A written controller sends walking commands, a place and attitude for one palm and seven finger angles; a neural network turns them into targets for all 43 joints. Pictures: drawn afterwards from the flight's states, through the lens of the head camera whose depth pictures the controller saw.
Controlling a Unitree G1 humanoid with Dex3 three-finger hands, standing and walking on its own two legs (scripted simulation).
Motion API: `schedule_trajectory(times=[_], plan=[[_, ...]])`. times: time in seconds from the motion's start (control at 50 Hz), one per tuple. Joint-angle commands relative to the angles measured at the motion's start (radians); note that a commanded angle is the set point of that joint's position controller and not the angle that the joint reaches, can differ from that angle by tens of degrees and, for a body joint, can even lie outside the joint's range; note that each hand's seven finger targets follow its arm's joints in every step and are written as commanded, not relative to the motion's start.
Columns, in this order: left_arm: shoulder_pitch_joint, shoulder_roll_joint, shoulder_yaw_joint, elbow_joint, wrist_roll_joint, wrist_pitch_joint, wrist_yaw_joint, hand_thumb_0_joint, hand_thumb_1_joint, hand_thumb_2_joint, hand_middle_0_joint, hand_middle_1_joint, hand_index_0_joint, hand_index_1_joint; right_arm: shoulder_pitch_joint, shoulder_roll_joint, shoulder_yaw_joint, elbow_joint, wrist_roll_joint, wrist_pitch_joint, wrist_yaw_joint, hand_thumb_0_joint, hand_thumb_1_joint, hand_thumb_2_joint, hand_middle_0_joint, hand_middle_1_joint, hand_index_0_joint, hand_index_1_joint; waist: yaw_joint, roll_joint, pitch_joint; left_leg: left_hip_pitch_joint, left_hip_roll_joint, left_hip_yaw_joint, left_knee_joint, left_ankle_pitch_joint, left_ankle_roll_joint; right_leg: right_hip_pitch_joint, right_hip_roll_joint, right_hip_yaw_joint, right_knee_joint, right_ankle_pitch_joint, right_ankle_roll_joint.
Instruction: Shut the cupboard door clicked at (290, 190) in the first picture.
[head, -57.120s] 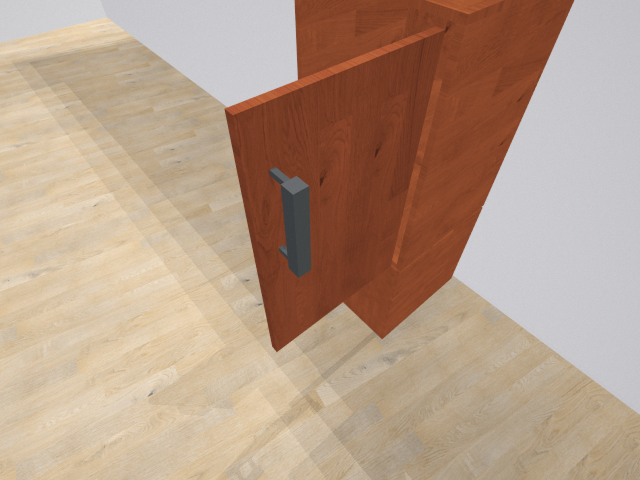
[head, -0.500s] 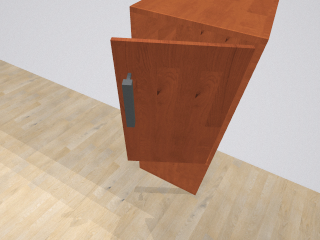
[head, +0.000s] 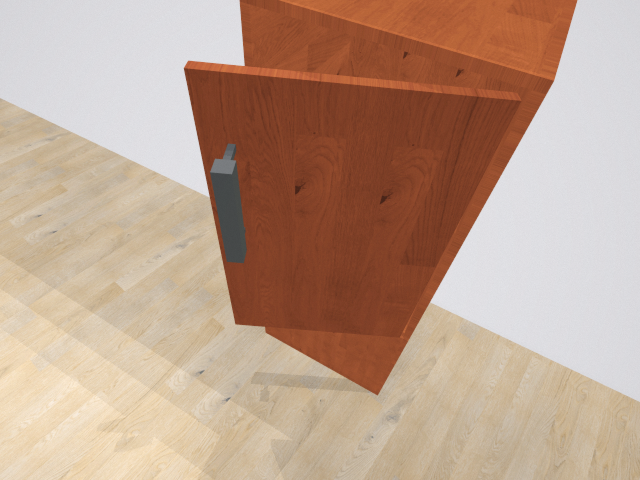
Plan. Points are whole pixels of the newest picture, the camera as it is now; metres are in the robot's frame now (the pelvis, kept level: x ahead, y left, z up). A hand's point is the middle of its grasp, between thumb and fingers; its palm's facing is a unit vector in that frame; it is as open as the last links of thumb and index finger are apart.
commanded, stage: come to a stop and stand still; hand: left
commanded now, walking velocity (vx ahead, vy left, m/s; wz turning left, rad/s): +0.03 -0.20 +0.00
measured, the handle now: (233, 206) +0.45 +0.16 +0.08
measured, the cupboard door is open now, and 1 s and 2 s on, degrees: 26 26 26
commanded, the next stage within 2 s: look again from close up in 1.80 s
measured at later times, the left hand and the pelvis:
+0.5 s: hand out of the picture +0.10 +0.15 -0.18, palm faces +0.02 -0.98 -0.19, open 7.3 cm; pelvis +0.03 -0.03 +0.00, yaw +0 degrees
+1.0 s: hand out of the picture +0.05 +0.16 -0.14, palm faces -0.04 -0.96 -0.28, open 7.4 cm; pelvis +0.04 -0.04 +0.01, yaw -3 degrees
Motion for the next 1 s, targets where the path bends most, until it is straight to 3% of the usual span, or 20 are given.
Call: schedule_trajectory(times=[0.0, 0.04, 0.12, 0.18, 0.22, 0.24, 0.26, 0.28, 0.3, 0.36, 0.42, 0.44, 0.46, 0.48, 0.5, 0.52, 0.58, 0.64, 0.72, 0.98], plan=[[-0.039, 0.065, 0.015, -0.089, 0.000, -0.005, -0.003, 0.000, 0.900, 0.900, -0.200, -0.300, -0.200, -0.300, 0.240, -0.198, -0.041, 0.019, -0.026, -0.031, -0.025, 0.000, -0.900, -0.900, 0.200, 0.300, 0.200, 0.300, -0.107, 0.315, 0.019, 0.296, 0.413, -0.432, -0.351, 0.527, 0.182, -0.407, -0.011, -0.026, 0.379, -0.163, -0.001], [-0.088, 0.081, 0.033, -0.097, 0.009, 0.005, -0.006, 0.000, 0.900, 0.900, -0.200, -0.300, -0.200, -0.300, 0.188, -0.158, -0.023, 0.007, -0.025, -0.031, -0.031, 0.000, -0.900, -0.900, 0.200, 0.300, 0.200, 0.300, -0.069, 0.180, 0.113, 0.174, 0.397, -0.354, -0.312, 0.685, 0.210, -0.452, -0.072, 0.068, 0.544, -0.135, 0.001], [-0.060, 0.015, 0.021, -0.081, -0.013, 0.010, -0.017, 0.000, 0.900, 0.900, -0.200, -0.300, -0.200, -0.300, 0.021, -0.148, -0.019, -0.049, -0.024, -0.033, -0.027, 0.000, -0.900, -0.900, 0.200, 0.300, 0.200, 0.300, -0.007, 0.242, 0.059, 0.111, 0.231, -0.074, -0.248, 0.884, 0.112, -0.228, -0.077, -0.025, 0.232, -0.007, 0.021], [-0.018, 0.032, 0.022, -0.068, -0.011, -0.003, -0.009, 0.000, 0.900, 0.900, -0.200, -0.300, -0.200, -0.300, 0.019, -0.161, -0.033, -0.059, -0.012, -0.017, -0.020, 0.000, -0.900, -0.900, 0.200, 0.300, 0.200, 0.300, 0.009, 0.188, 0.018, 0.103, 0.176, -0.043, -0.156, 0.784, 0.068, -0.069, -0.042, -0.093, -0.022, 0.215, 0.030], [0.031, 0.114, 0.036, -0.061, -0.006, -0.021, 0.003, 0.000, 0.900, 0.900, -0.200, -0.300, -0.200, -0.300, 0.041, -0.122, -0.039, -0.074, -0.003, -0.011, -0.009, 0.000, -0.900, -0.900, 0.200, 0.300, 0.200, 0.300, 0.025, 0.058, -0.032, 0.012, 0.101, -0.015, -0.052, 0.491, 0.006, 0.091, -0.126, -0.007, -0.085, 0.620, 0.018], [0.032, 0.170, 0.044, -0.066, -0.003, -0.026, 0.011, 0.000, 0.900, 0.900, -0.200, -0.300, -0.200, -0.300, 0.069, -0.083, -0.040, -0.083, 0.004, -0.007, -0.004, 0.000, -0.900, -0.900, 0.200, 0.300, 0.200, 0.300, 0.016, -0.072, -0.085, -0.072, 0.020, 0.012, 0.044, 0.188, -0.025, 0.158, -0.273, 0.144, -0.048, 0.932, -0.046], [0.030, 0.203, 0.045, -0.070, -0.007, -0.026, 0.012, 0.000, 0.900, 0.900, -0.200, -0.300, -0.200, -0.300, 0.095, -0.053, -0.039, -0.084, 0.011, 0.003, -0.003, 0.000, -0.900, -0.900, 0.200, 0.300, 0.200, 0.300, 0.008, -0.110, -0.105, -0.087, -0.041, 0.013, 0.129, -0.100, -0.038, 0.162, -0.378, 0.187, -0.083, 1.118, -0.126], [0.026, 0.214, 0.046, -0.071, -0.006, -0.031, 0.017, 0.000, 0.900, 0.900, -0.200, -0.300, -0.200, -0.300, 0.069, -0.028, -0.037, -0.091, 0.015, 0.014, -0.007, 0.000, -0.900, -0.900, 0.200, 0.300, 0.200, 0.300, 0.024, -0.216, -0.129, -0.099, -0.035, -0.016, 0.237, -0.232, -0.038, 0.144, -0.416, 0.230, -0.110, 1.129, -0.173], [-0.006, 0.195, 0.040, -0.075, -0.003, -0.030, 0.023, 0.000, 0.900, 0.900, -0.200, -0.300, -0.200, -0.300, 0.039, -0.034, -0.032, -0.101, 0.013, 0.016, -0.008, 0.000, -0.900, -0.900, 0.200, 0.300, 0.200, 0.300, 0.031, -0.281, -0.107, -0.135, -0.027, -0.051, 0.302, -0.252, -0.035, 0.126, -0.414, 0.239, -0.113, 1.113, -0.201], [-0.098, 0.183, 0.045, -0.104, 0.005, -0.016, 0.036, 0.000, 0.900, 0.900, -0.200, -0.300, -0.200, -0.300, 0.018, -0.037, -0.033, -0.093, 0.015, 0.014, 0.002, 0.000, -0.900, -0.900, 0.200, 0.300, 0.200, 0.300, 0.010, -0.164, -0.102, -0.141, -0.033, -0.056, 0.214, -0.189, -0.041, 0.120, -0.380, 0.175, -0.086, 0.988, -0.204], [-0.173, 0.184, 0.044, -0.130, -0.009, 0.001, 0.029, 0.000, 0.900, 0.900, -0.200, -0.300, -0.200, -0.300, 0.092, -0.024, -0.025, -0.063, 0.008, 0.016, 0.011, 0.000, -0.900, -0.900, 0.200, 0.300, 0.200, 0.300, -0.040, -0.154, -0.078, 0.098, -0.045, 0.005, -0.136, 0.131, -0.044, -0.088, -0.304, 0.121, -0.082, 0.550, -0.106], [-0.187, 0.153, 0.038, -0.141, -0.015, 0.009, 0.023, 0.000, 0.900, 0.900, -0.200, -0.300, -0.200, -0.300, 0.097, -0.052, -0.027, -0.063, 0.003, 0.010, 0.013, 0.000, -0.900, -0.900, 0.200, 0.300, 0.200, 0.300, -0.038, -0.066, -0.042, 0.132, 0.004, -0.056, -0.220, 0.200, -0.023, -0.164, -0.231, 0.080, -0.043, 0.342, -0.054], [-0.183, 0.097, 0.029, -0.159, -0.020, 0.021, 0.017, 0.000, 0.900, 0.900, -0.200, -0.300, -0.200, -0.300, 0.058, -0.097, -0.033, -0.086, -0.005, 0.001, 0.013, 0.000, -0.900, -0.900, 0.200, 0.300, 0.200, 0.300, -0.020, 0.139, 0.009, 0.035, 0.147, -0.240, -0.342, 0.238, 0.041, -0.188, -0.120, 0.015, 0.019, 0.081, 0.011], [-0.202, 0.079, 0.028, -0.161, -0.017, 0.030, 0.020, 0.000, 0.900, 0.900, -0.200, -0.300, -0.200, -0.300, 0.002, -0.136, -0.033, -0.114, -0.016, -0.001, 0.014, 0.000, -0.900, -0.900, 0.200, 0.300, 0.200, 0.300, -0.014, 0.242, 0.064, -0.111, 0.237, -0.340, -0.422, 0.248, 0.111, -0.134, -0.071, -0.017, 0.136, -0.059, 0.030], [-0.032, 0.135, 0.006, -0.075, -0.021, 0.011, 0.052, 0.000, 0.900, 0.900, -0.200, -0.300, -0.200, -0.300, -0.154, -0.218, -0.050, -0.195, 0.008, -0.014, 0.012, 0.000, -0.900, -0.900, 0.200, 0.300, 0.200, 0.300, 0.049, 0.260, -0.053, -0.098, 0.219, -0.189, -0.142, 0.518, 0.086, -0.032, -0.144, 0.089, 0.121, 0.061, -0.026], [-0.080, 0.159, 0.012, -0.113, -0.013, -0.003, 0.042, 0.000, 0.900, 0.900, -0.200, -0.300, -0.200, -0.300, -0.146, -0.144, -0.034, -0.228, -0.002, -0.008, 0.022, 0.000, -0.900, -0.900, 0.200, 0.300, 0.200, 0.300, 0.045, 0.199, -0.099, -0.036, 0.097, -0.116, -0.137, 0.384, 0.036, -0.059, -0.117, 0.041, 0.025, 0.144, -0.028], [-0.161, 0.168, -0.003, -0.124, -0.010, -0.015, 0.022, 0.000, 0.900, 0.900, -0.200, -0.300, -0.200, -0.300, -0.029, -0.119, -0.011, -0.242, -0.005, -0.015, 0.024, 0.000, -0.900, -0.900, 0.200, 0.300, 0.200, 0.300, -0.021, 0.220, -0.030, -0.007, 0.074, -0.142, -0.238, 0.207, 0.008, -0.120, -0.111, 0.058, -0.035, 0.089, -0.036], [-0.134, 0.138, -0.014, -0.108, -0.007, -0.003, 0.014, 0.000, 0.900, 0.900, -0.200, -0.300, -0.200, -0.300, -0.035, -0.160, -0.014, -0.247, -0.004, -0.011, 0.023, 0.000, -0.900, -0.900, 0.200, 0.300, 0.200, 0.300, -0.002, 0.101, 0.068, -0.079, 0.102, -0.178, -0.339, 0.028, 0.029, -0.104, -0.080, 0.026, -0.043, 0.081, -0.012], [-0.110, 0.141, -0.021, -0.090, -0.007, -0.007, 0.009, 0.000, 0.900, 0.900, -0.200, -0.300, -0.200, -0.300, -0.020, -0.167, -0.007, -0.235, -0.006, -0.013, 0.026, 0.000, -0.900, -0.900, 0.200, 0.300, 0.200, 0.300, -0.003, 0.058, 0.098, -0.072, 0.076, -0.157, -0.384, -0.067, 0.025, -0.099, -0.095, 0.059, -0.100, 0.099, -0.012], [-0.103, 0.155, -0.024, -0.013, -0.018, -0.030, 0.012, 0.000, 0.900, 0.900, -0.200, -0.300, -0.200, -0.300, 0.033, -0.147, 0.020, -0.110, -0.002, -0.032, 0.018, 0.000, -0.900, -0.900, 0.200, 0.300, 0.200, 0.300, -0.012, 0.009, -0.008, 0.104, 0.056, -0.081, -0.313, 0.281, 0.012, -0.027, -0.142, 0.080, -0.140, 0.299, -0.009]])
